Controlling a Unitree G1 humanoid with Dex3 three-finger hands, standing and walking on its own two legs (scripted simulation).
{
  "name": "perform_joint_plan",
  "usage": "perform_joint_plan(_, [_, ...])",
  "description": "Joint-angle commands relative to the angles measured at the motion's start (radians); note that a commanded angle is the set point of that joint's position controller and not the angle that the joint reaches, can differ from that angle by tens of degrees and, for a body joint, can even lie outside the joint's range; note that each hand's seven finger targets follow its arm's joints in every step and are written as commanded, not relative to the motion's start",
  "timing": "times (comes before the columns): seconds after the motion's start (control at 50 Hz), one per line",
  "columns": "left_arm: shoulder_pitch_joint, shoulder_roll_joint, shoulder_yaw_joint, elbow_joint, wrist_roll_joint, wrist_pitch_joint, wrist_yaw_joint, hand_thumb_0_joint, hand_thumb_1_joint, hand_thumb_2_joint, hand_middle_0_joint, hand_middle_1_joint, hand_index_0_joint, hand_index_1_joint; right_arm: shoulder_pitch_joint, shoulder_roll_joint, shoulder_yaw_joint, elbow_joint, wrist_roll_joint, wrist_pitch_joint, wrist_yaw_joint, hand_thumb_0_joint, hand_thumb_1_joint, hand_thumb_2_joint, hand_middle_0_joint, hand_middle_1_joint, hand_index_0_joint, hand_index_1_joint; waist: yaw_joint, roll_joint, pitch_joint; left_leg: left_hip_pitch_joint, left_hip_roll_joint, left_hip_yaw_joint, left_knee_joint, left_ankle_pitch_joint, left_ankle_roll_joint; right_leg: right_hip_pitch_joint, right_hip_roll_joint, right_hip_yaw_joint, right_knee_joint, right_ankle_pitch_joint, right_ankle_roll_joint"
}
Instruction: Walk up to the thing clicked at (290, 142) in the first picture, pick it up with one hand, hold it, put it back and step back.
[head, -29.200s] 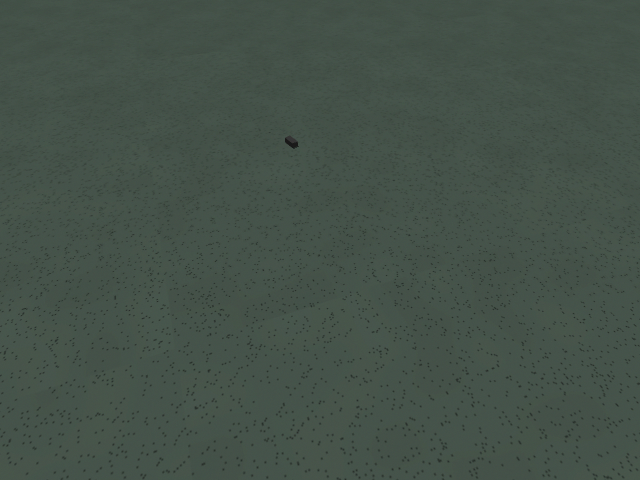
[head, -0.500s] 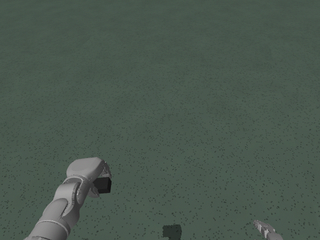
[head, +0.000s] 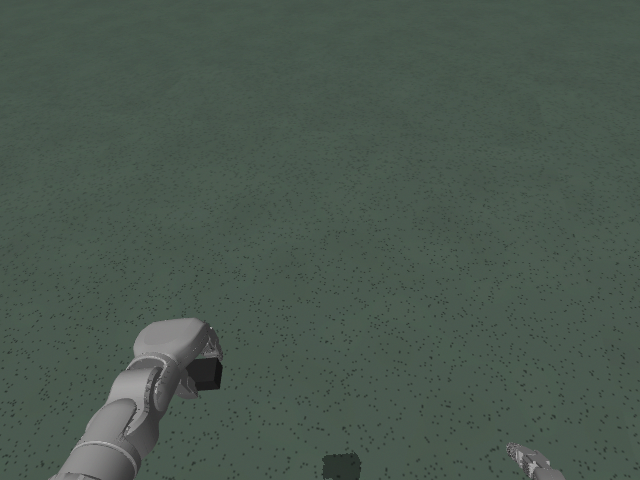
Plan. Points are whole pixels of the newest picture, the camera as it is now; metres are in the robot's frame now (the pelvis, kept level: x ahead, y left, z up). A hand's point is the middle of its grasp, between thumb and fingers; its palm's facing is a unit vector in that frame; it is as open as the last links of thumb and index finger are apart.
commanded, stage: crouch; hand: left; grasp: from above
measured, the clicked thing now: (193, 375) +0.30 +0.22 -0.07
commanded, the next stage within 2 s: lower in 1.86 s
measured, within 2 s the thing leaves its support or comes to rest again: neither
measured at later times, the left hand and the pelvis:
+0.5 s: hand (208, 404) +0.32 +0.24 -0.23, palm faces -0.41 +0.04 -0.91, open 6.4 cm; pelvis -0.05 +0.01 -0.12, yaw +1 degrees
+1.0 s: hand (233, 428) +0.35 +0.25 -0.46, palm faces -0.46 -0.03 -0.89, open 6.4 cm; pelvis -0.08 +0.01 -0.30, yaw -1 degrees
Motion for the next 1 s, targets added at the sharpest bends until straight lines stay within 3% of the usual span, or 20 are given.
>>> perform_joint_plan(0.0, [-0.325,0.183,0.096,-0.141,0.016,-0.014,0.067,0.000,0.826,0.097,-1.202,-0.044,-1.219,-0.031,-0.072,-0.129,-0.043,-0.128,-0.004,-0.043,-0.007,0.000,-0.877,-0.896,0.200,0.300,0.201,0.300,-0.018,-0.031,-0.198,0.118,-0.023,-0.001,-0.040,0.195,0.016,-0.007,0.039,-0.031,-0.063,0.176,-0.031])
perform_joint_plan(0.04, [-0.302,0.148,0.072,-0.086,0.020,-0.020,0.083,0.000,0.829,0.096,-1.214,-0.026,-1.227,-0.016,-0.062,-0.127,-0.045,-0.122,-0.004,-0.043,-0.006,0.000,-0.879,-0.897,0.200,0.300,0.201,0.300,-0.031,-0.085,-0.174,0.097,-0.024,-0.003,-0.024,0.185,0.020,-0.029,0.036,-0.031,-0.061,0.172,-0.025])
perform_joint_plan(0.1, [-0.305,0.131,0.071,0.015,0.037,-0.042,0.130,0.000,0.826,0.107,-1.210,-0.028,-1.223,-0.019,-0.047,-0.125,-0.044,-0.105,-0.013,-0.042,-0.003,0.000,-0.876,-0.896,0.200,0.300,0.201,0.300,-0.039,-0.093,-0.139,0.025,-0.030,-0.002,0.018,0.146,0.016,-0.094,0.034,-0.035,-0.025,0.136,-0.027])
perform_joint_plan(0.18, [-0.391,0.148,0.086,0.138,0.074,-0.071,0.219,0.000,0.862,0.053,-1.221,-0.046,-1.248,-0.022,-0.022,-0.136,-0.052,-0.081,-0.032,-0.041,0.008,0.000,-0.882,-0.896,0.199,0.300,0.200,0.300,-0.054,-0.082,-0.179,-0.127,-0.033,-0.001,0.168,0.092,0.008,-0.234,0.033,-0.039,0.111,0.087,-0.030])
perform_joint_plan(0.26, [-0.514,0.156,0.091,0.235,0.134,-0.093,0.316,0.000,0.846,0.106,-1.234,-0.069,-1.251,-0.055,0.023,-0.146,-0.068,-0.068,-0.055,-0.049,0.024,0.000,-0.891,-0.898,0.199,0.299,0.199,0.299,-0.083,-0.049,-0.336,-0.331,-0.033,-0.006,0.415,0.072,0.003,-0.440,0.037,-0.030,0.338,0.075,-0.034])
perform_joint_plan(0.32, [-0.588,0.187,0.116,0.288,0.171,-0.097,0.379,0.000,0.895,0.152,-1.273,-0.110,-1.291,-0.096,0.058,-0.159,-0.079,-0.067,-0.064,-0.057,0.033,0.000,-0.897,-0.900,0.199,0.300,0.199,0.300,-0.086,0.015,-0.437,-0.449,-0.030,-0.011,0.537,0.010,0.002,-0.587,0.036,-0.040,0.459,0.011,-0.042])
perform_joint_plan(0.4, [-0.694,0.211,0.134,0.358,0.182,-0.083,0.425,0.000,0.885,0.200,-1.262,-0.125,-1.275,-0.115,0.086,-0.173,-0.088,-0.040,-0.076,-0.072,0.030,0.000,-0.892,-0.898,0.199,0.299,0.200,0.300,-0.107,0.048,-0.516,-0.570,-0.021,-0.040,0.641,-0.071,0.002,-0.758,0.043,-0.060,0.587,-0.063,-0.048])
perform_joint_plan(0.44, [-0.692,0.195,0.131,0.417,0.173,-0.075,0.433,0.000,0.898,0.212,-1.273,-0.112,-1.283,-0.105,0.099,-0.174,-0.089,-0.024,-0.084,-0.087,0.027,0.000,-0.887,-0.896,0.199,0.299,0.200,0.299,-0.120,0.051,-0.556,-0.641,-0.014,-0.058,0.701,-0.095,0.006,-0.841,0.044,-0.069,0.663,-0.085,-0.051])
perform_joint_plan(0.48, [-0.751,0.246,0.163,0.389,0.163,-0.075,0.444,0.000,0.880,0.203,-1.248,-0.115,-1.261,-0.103,0.105,-0.185,-0.099,-0.012,-0.094,-0.101,0.023,0.000,-0.883,-0.894,0.199,0.299,0.200,0.299,-0.114,0.085,-0.634,-0.671,-0.007,-0.080,0.756,-0.119,0.001,-0.918,0.041,-0.078,0.734,-0.107,-0.055])
perform_joint_plan(0.52, [-0.761,0.216,0.155,0.414,0.147,-0.063,0.446,0.000,0.853,0.184,-1.233,-0.102,-1.246,-0.092,0.110,-0.186,-0.099,-0.006,-0.100,-0.110,0.020,0.000,-0.884,-0.894,0.200,0.299,0.200,0.299,-0.122,0.103,-0.660,-0.713,-0.002,-0.097,0.792,-0.152,-0.002,-0.988,0.039,-0.085,0.792,-0.136,-0.059])
perform_joint_plan(0.56, [-0.796,0.251,0.182,0.433,0.146,-0.054,0.454,0.000,0.843,0.146,-1.224,-0.085,-1.240,-0.071,0.117,-0.192,-0.099,0.009,-0.105,-0.117,0.017,0.000,-0.884,-0.894,0.199,0.299,0.200,0.299,-0.128,0.101,-0.683,-0.778,0.000,-0.105,0.831,-0.182,-0.003,-1.037,0.037,-0.088,0.843,-0.158,-0.061])
perform_joint_plan(0.64, [-0.803,0.285,0.201,0.500,0.140,-0.055,0.439,0.000,0.836,0.162,-1.221,-0.087,-1.235,-0.076,0.119,-0.197,-0.099,0.018,-0.113,-0.129,0.019,0.000,-0.883,-0.894,0.200,0.299,0.200,0.299,-0.146,0.073,-0.692,-0.909,-0.003,-0.115,0.913,-0.278,0.003,-1.130,0.040,-0.098,0.925,-0.236,-0.064])
perform_joint_plan(0.76, [-0.839,0.308,0.210,0.532,0.147,-0.116,0.411,0.000,0.872,0.188,-1.236,-0.102,-1.254,-0.087,0.131,-0.192,-0.084,0.029,-0.120,-0.150,0.037,0.000,-0.880,-0.892,0.200,0.299,0.200,0.299,-0.182,0.035,-0.698,-1.110,-0.018,-0.110,1.065,-0.371,0.020,-1.252,0.040,-0.102,1.031,-0.322,-0.061])
perform_joint_plan(0.82, [-0.838,0.384,0.257,0.545,0.173,-0.147,0.429,0.000,0.893,0.191,-1.243,-0.121,-1.266,-0.099,0.141,-0.201,-0.071,0.042,-0.128,-0.160,0.050,0.000,-0.882,-0.893,0.200,0.299,0.200,0.299,-0.172,0.077,-0.754,-1.147,-0.021,-0.097,1.147,-0.303,0.021,-1.299,0.037,-0.103,1.106,-0.263,-0.061])
perform_joint_plan(0.84, [-0.903,0.381,0.252,0.483,0.172,-0.163,0.438,0.000,0.903,0.195,-1.247,-0.130,-1.271,-0.108,0.145,-0.189,-0.065,0.042,-0.133,-0.164,0.057,0.000,-0.882,-0.893,0.200,0.299,0.200,0.299,-0.173,0.093,-0.782,-1.155,-0.021,-0.099,1.165,-0.309,0.020,-1.316,0.039,-0.108,1.127,-0.269,-0.062])
perform_joint_plan(0.86, [-0.826,0.377,0.266,0.582,0.188,-0.159,0.446,0.000,0.912,0.203,-1.259,-0.125,-1.282,-0.104,0.151,-0.209,-0.069,0.055,-0.139,-0.167,0.062,0.000,-0.883,-0.894,0.200,0.299,0.200,0.299,-0.181,0.093,-0.762,-1.132,-0.017,-0.112,1.182,-0.280,0.017,-1.367,0.034,-0.114,1.149,-0.254,-0.060])
perform_joint_plan(0.9, [-0.897,0.399,0.274,0.506,0.202,-0.181,0.463,0.000,0.889,0.151,-1.237,-0.109,-1.266,-0.082,0.159,-0.197,-0.061,0.066,-0.148,-0.171,0.075,0.000,-0.886,-0.895,0.200,0.299,0.200,0.299,-0.179,0.151,-0.816,-1.110,-0.015,-0.102,1.225,-0.221,0.015,-1.383,0.037,-0.118,1.184,-0.207,-0.061])
perform_joint_plan(0.92, [-0.894,0.425,0.295,0.511,0.216,-0.186,0.472,0.000,0.885,0.160,-1.235,-0.112,-1.262,-0.087,0.166,-0.201,-0.059,0.072,-0.153,-0.173,0.082,0.000,-0.887,-0.896,0.200,0.299,0.200,0.299,-0.176,0.165,-0.822,-1.109,-0.013,-0.106,1.243,-0.198,0.012,-1.411,0.035,-0.123,1.207,-0.196,-0.061])
perform_joint_plan(0.94, [-0.855,0.408,0.287,0.553,0.222,-0.183,0.476,0.000,0.868,0.144,-1.229,-0.105,-1.256,-0.080,0.164,-0.205,-0.062,0.072,-0.156,-0.171,0.088,0.000,-0.891,-0.897,0.200,0.299,0.200,0.299,-0.170,0.188,-0.824,-1.113,-0.016,-0.094,1.257,-0.183,0.012,-1.406,0.039,-0.121,1.217,-0.185,-0.063])
perform_joint_plan(0.98, [-0.916,0.454,0.324,0.481,0.233,-0.194,0.492,0.000,0.866,0.152,-1.227,-0.096,-1.251,-0.074,0.177,-0.207,-0.062,0.082,-0.167,-0.172,0.101,0.000,-0.890,-0.897,0.200,0.299,0.200,0.299,-0.171,0.220,-0.869,-1.087,-0.010,-0.106,1.286,-0.142,0.007,-1.441,0.036,-0.133,1.257,-0.164,-0.062])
